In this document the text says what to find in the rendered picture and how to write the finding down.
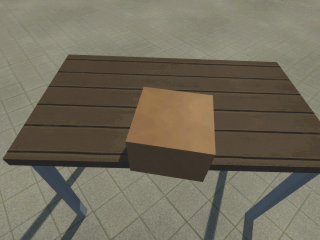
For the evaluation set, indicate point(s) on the table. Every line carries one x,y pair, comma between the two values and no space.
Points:
261,121

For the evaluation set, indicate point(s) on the carton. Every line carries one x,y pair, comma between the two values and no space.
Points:
172,134

